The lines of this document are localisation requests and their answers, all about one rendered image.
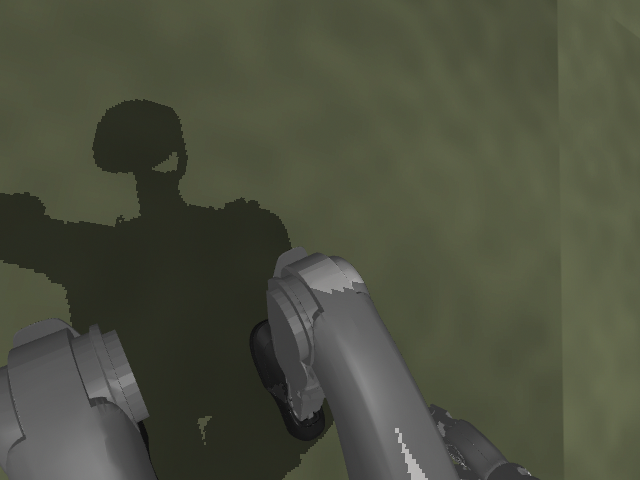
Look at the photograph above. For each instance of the right robot arm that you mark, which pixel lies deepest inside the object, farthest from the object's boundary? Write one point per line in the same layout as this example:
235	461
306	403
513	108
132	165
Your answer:
510	471

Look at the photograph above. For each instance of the left robot foot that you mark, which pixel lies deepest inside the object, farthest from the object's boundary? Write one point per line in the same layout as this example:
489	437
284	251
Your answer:
145	438

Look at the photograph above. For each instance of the right robot foot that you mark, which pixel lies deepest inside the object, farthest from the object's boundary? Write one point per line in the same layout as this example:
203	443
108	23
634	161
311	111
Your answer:
273	379

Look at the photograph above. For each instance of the right robot hand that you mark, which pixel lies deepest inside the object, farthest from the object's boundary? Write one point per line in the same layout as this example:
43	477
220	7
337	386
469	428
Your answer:
467	446

